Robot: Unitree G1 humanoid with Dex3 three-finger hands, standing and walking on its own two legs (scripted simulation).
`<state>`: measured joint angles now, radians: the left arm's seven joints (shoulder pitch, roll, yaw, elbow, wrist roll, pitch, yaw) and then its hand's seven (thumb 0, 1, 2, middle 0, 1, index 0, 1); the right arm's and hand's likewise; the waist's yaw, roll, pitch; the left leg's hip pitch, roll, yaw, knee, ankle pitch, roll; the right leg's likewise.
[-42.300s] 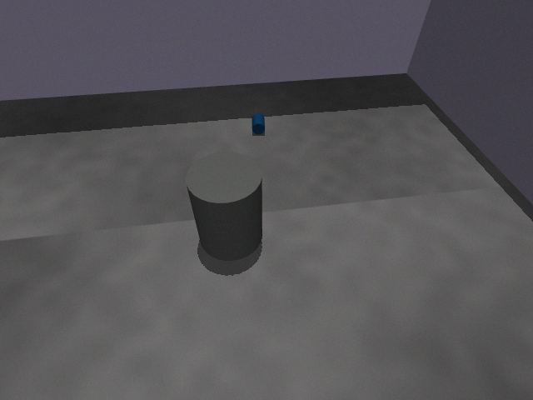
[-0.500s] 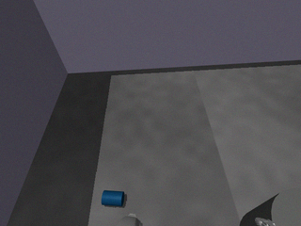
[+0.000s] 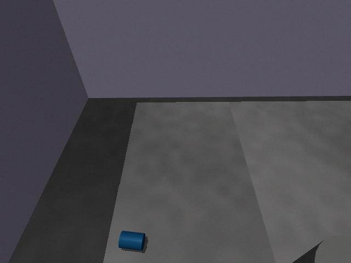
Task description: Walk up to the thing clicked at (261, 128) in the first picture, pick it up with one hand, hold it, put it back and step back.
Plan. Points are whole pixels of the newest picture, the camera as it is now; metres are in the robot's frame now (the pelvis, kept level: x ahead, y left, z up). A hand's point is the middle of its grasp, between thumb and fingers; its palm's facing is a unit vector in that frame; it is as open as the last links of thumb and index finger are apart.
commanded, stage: walk up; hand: left
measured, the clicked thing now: (132, 240) +0.43 +0.25 -0.72
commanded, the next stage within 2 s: stand in 1.24 s
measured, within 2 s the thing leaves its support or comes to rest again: neither
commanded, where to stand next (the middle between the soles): +0.04 +0.01 m, yaw -2 degrees
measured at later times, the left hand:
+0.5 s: hand out of the picture +0.12 +0.28 -0.13, palm faces -0.01 -0.93 -0.37, open 7.4 cm
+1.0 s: hand out of the picture +0.10 +0.27 -0.14, palm faces +0.00 -0.94 -0.35, open 7.4 cm
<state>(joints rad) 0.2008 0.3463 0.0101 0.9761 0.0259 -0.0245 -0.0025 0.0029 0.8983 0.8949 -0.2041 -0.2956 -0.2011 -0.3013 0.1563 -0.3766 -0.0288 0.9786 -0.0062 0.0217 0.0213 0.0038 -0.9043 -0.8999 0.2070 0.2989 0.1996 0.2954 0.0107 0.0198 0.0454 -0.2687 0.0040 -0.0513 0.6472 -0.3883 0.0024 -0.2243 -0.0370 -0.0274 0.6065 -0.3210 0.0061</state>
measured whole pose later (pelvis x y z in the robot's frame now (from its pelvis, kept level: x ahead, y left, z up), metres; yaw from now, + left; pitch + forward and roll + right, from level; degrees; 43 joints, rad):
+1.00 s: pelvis +0.02 +0.01 +0.02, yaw +0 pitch -3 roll +0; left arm 0.09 0.35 0.01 1.15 0.02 -0.02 0.00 0.00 0.90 0.90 -0.20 -0.30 -0.20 -0.30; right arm 0.10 -0.35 -0.02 1.13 -0.01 0.02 0.02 0.00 -0.91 -0.90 0.21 0.30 0.20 0.30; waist 0.01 0.01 0.05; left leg -0.13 0.00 -0.05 0.36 -0.19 -0.01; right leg -0.08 -0.05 -0.03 0.33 -0.20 0.04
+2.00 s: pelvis +0.01 +0.00 +0.02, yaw +0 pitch -3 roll +0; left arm 0.12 0.36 0.00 1.14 0.01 0.00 -0.01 0.00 0.90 0.90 -0.20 -0.30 -0.20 -0.30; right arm 0.12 -0.35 0.00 1.14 -0.01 0.00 0.01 0.00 -0.91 -0.90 0.21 0.30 0.20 0.30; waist 0.00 0.01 0.07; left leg -0.13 0.02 -0.05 0.33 -0.15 -0.03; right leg -0.10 -0.03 -0.03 0.32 -0.18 0.02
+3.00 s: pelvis +0.01 +0.00 +0.02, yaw -1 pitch -3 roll +0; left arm 0.12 0.36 0.00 1.12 0.01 0.00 -0.01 0.00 0.90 0.90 -0.20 -0.30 -0.20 -0.30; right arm 0.11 -0.35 0.01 1.12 -0.01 -0.01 0.00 0.00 -0.90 -0.90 0.21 0.30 0.20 0.30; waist 0.01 0.00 0.06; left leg -0.13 0.02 -0.04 0.33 -0.17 -0.03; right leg -0.10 -0.02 -0.02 0.33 -0.19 0.02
